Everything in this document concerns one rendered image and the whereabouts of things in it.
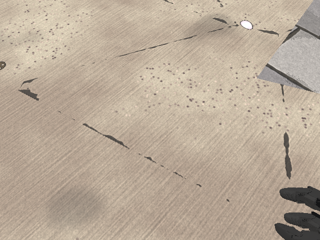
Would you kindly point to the robot right hand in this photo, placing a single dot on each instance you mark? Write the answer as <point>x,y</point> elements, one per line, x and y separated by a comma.
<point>310,197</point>

